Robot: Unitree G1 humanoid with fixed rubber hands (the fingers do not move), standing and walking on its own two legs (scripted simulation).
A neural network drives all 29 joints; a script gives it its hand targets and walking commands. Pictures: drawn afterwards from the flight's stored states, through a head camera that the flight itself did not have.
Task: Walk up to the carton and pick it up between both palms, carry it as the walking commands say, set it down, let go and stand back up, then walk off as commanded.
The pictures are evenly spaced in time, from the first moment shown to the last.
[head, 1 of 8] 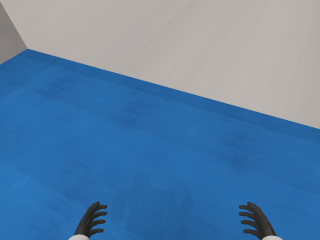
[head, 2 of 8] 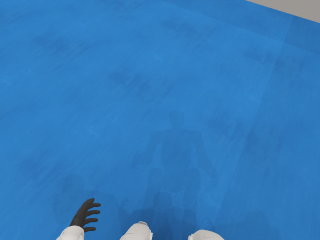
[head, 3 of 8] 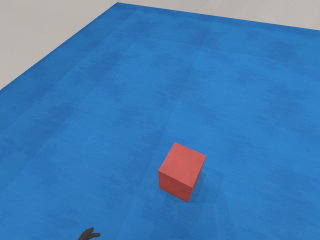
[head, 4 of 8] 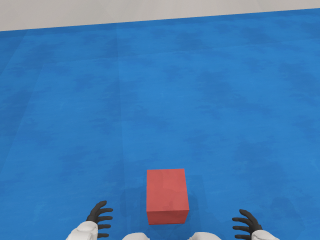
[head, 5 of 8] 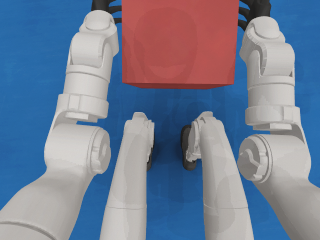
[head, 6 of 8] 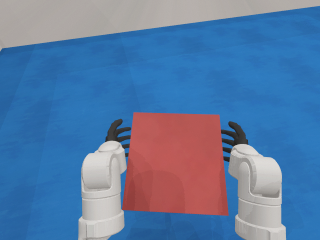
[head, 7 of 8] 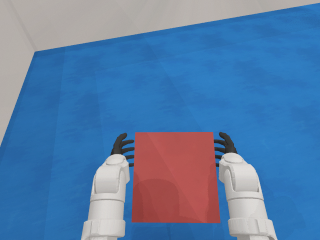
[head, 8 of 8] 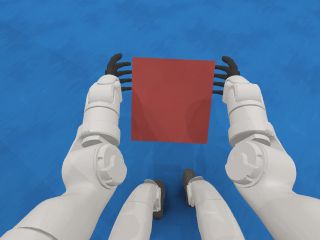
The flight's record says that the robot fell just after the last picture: yes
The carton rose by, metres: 0.67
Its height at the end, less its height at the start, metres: +0.56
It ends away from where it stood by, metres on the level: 1.28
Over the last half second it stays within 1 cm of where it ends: no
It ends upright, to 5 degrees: no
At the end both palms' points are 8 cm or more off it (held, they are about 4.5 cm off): no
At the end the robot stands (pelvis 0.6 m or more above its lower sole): yes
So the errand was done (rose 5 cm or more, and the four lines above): no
